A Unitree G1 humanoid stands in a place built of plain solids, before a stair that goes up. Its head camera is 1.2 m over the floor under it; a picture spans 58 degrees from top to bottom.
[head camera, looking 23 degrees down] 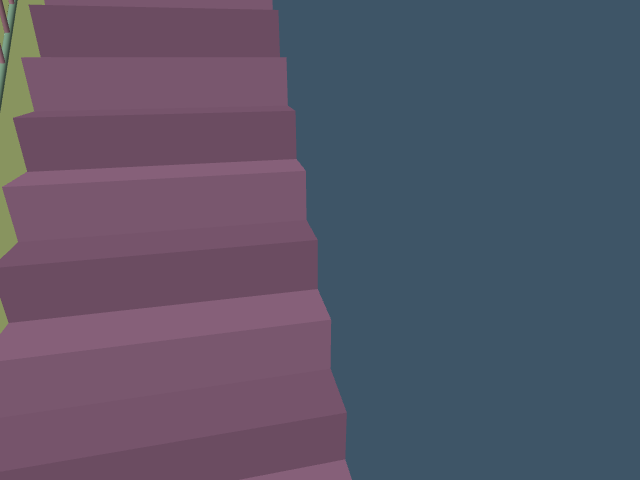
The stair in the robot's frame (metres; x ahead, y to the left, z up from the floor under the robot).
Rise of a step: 0.20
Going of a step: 0.21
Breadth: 1.03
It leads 13 degrees to the left of straight ahead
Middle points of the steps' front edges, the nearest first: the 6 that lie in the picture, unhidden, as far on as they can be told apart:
0.90 0.42 0.20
1.10 0.47 0.40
1.31 0.51 0.60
1.51 0.56 0.80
1.71 0.60 1.00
1.92 0.65 1.20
